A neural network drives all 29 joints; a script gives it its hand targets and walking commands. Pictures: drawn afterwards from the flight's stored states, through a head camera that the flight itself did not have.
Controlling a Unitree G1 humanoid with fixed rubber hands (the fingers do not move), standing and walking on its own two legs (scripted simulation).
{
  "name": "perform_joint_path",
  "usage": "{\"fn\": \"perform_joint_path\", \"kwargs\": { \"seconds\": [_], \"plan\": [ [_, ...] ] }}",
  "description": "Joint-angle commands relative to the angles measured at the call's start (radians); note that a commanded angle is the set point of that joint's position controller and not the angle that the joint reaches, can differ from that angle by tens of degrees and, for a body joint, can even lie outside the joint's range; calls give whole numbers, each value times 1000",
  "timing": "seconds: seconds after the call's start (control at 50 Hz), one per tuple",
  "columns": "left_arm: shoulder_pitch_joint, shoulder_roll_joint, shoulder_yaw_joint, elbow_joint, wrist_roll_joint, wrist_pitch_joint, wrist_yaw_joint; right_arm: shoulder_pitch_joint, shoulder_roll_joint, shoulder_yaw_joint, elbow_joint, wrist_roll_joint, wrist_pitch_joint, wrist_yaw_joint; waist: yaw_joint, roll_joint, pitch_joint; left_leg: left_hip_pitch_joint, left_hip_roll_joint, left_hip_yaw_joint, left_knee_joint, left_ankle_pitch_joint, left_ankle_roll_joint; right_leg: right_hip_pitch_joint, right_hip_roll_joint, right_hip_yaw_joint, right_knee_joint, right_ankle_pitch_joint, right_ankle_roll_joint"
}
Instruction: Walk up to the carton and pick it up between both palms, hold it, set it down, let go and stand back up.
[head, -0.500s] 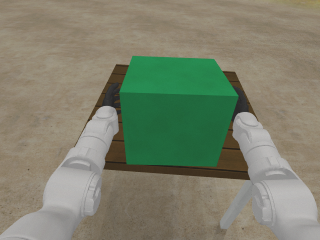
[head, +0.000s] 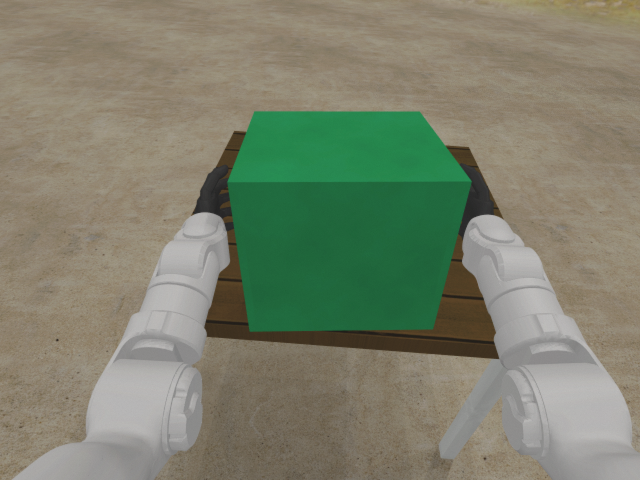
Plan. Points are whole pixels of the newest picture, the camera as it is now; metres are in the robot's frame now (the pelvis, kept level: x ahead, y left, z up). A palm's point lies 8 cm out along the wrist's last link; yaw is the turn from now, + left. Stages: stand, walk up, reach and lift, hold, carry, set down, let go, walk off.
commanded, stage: reach and lift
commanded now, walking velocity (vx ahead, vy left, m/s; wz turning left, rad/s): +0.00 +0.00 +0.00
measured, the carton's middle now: (339, 215) +0.45 +0.00 +0.13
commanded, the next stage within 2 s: hold in 0.78 s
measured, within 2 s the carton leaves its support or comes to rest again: neither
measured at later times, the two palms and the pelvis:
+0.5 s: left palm (204, 210) +0.38 +0.18 +0.18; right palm (480, 217) +0.39 -0.17 +0.19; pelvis +0.00 +0.00 +0.00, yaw +0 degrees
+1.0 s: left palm (193, 206) +0.37 +0.18 +0.20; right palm (484, 209) +0.38 -0.16 +0.21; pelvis -0.01 +0.00 +0.00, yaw +0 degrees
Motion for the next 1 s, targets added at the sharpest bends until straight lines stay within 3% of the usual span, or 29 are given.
{"fn": "perform_joint_path", "kwargs": {
  "seconds": [0.0,0.02,0.04,0.08,0.1,0.12,0.16,0.2,0.22,0.24,0.26,0.34,0.38,0.4,0.42,0.5,0.52,0.56,0.6,0.72,0.74,0.8,0.82,0.84,0.92,0.96,0.98],
  "plan": [
    [-864,-818,-312,-418,-7,-55,-217,-865,740,256,-414,60,-46,148,-66,108,-490,201,-62,26,-93,100,-40,451,59,-14,-5,116,-26],
    [-848,-812,-308,-420,-1,-44,-223,-824,721,247,-396,59,-40,143,-79,111,-464,197,-59,27,-94,101,-45,466,56,-12,1,140,-24],
    [-830,-803,-285,-384,17,-34,-225,-839,716,240,-374,59,-35,146,-68,109,-438,189,-60,28,-101,93,-41,458,57,-16,-6,113,-26],
    [-869,-835,-337,-465,-15,-39,-219,-864,723,256,-456,76,-45,147,-78,131,-518,219,-59,24,-83,138,-53,478,61,-15,6,160,-29],
    [-878,-813,-324,-477,-8,-40,-220,-875,737,266,-456,81,-38,146,-72,115,-521,206,-70,27,-85,117,-43,478,59,-12,1,147,-23],
    [-870,-831,-337,-461,-16,-32,-221,-860,721,248,-440,76,-35,145,-91,136,-501,205,-64,22,-87,119,-53,479,56,-13,2,162,-27],
    [-865,-804,-307,-417,4,-26,-222,-897,736,249,-431,72,-31,146,-63,114,-467,185,-68,25,-96,82,-37,458,55,-14,-9,106,-22],
    [-848,-823,-334,-484,-8,-19,-222,-859,733,274,-478,97,-30,143,-79,126,-537,220,-68,28,-81,142,-48,510,58,-13,8,188,-22],
    [-837,-826,-340,-499,-13,-17,-219,-887,741,286,-514,109,-32,142,-65,119,-548,211,-72,27,-75,153,-47,511,62,-12,14,193,-21],
    [-867,-831,-355,-536,-23,-19,-217,-874,742,281,-523,103,-26,138,-84,119,-570,220,-72,26,-74,160,-49,520,61,-13,12,203,-18],
    [-797,-839,-353,-503,-21,-3,-216,-874,726,292,-547,108,-23,132,-81,107,-540,220,-69,21,-69,199,-47,527,66,-13,14,246,-20],
    [-760,-785,-292,-470,26,22,-234,-853,737,304,-527,119,5,124,-62,66,-482,180,-82,28,-84,139,-22,550,58,-9,5,205,-6],
    [-772,-797,-320,-523,10,31,-240,-841,734,309,-561,127,8,120,-82,78,-505,172,-83,28,-87,144,-25,577,56,-2,12,240,-7],
    [-783,-792,-308,-513,20,37,-240,-846,728,305,-525,131,19,125,-71,94,-474,171,-82,29,-97,115,-27,550,55,-8,3,186,-9],
    [-757,-811,-309,-487,18,49,-245,-860,716,298,-549,129,21,121,-87,79,-451,163,-79,25,-104,99,-26,541,56,-4,-5,169,-9],
    [-777,-810,-312,-539,23,60,-247,-863,739,308,-555,150,27,123,-76,84,-470,185,-79,29,-94,143,-26,553,60,-7,-1,205,-11],
    [-783,-814,-325,-547,10,62,-248,-862,721,303,-571,139,30,119,-91,90,-488,201,-75,27,-97,135,-31,547,61,-3,-6,196,-14],
    [-753,-814,-309,-485,29,76,-254,-880,710,282,-550,137,33,118,-91,94,-410,167,-73,30,-109,69,-23,519,53,-3,-14,133,-15],
    [-808,-813,-317,-526,22,79,-254,-879,719,281,-536,133,38,124,-92,111,-430,183,-73,31,-115,60,-25,512,52,-4,-21,105,-20],
    [-776,-804,-290,-538,30,93,-262,-855,746,300,-546,146,56,116,-92,69,-415,137,-82,39,-122,71,-12,573,52,5,-14,156,-12],
    [-791,-789,-271,-510,35,96,-269,-885,741,290,-549,139,57,115,-86,48,-395,132,-81,39,-133,27,-4,554,48,7,-26,108,-11],
    [-809,-795,-287,-542,34,102,-270,-882,743,291,-536,135,61,114,-91,71,-398,143,-78,37,-129,34,-8,548,48,3,-27,101,-13],
    [-813,-801,-303,-555,36,108,-270,-875,737,285,-528,138,64,115,-105,89,-391,146,-74,38,-136,16,-16,541,50,2,-29,81,-17],
    [-801,-815,-316,-551,24,112,-268,-914,733,289,-580,146,56,118,-97,90,-428,150,-76,38,-126,40,-18,543,52,-1,-26,101,-17],
    [-804,-790,-283,-524,37,120,-274,-892,742,296,-537,145,71,116,-87,57,-374,138,-75,43,-137,0,-3,534,50,3,-36,63,-14],
    [-838,-790,-276,-527,46,118,-272,-888,743,269,-490,139,77,122,-87,92,-367,133,-72,40,-146,-19,-11,517,47,1,-36,30,-20],
    [-817,-795,-291,-554,35,123,-272,-893,751,285,-532,146,73,122,-87,82,-395,132,-76,45,-139,9,-14,541,47,1,-32,66,-19]
  ]
}}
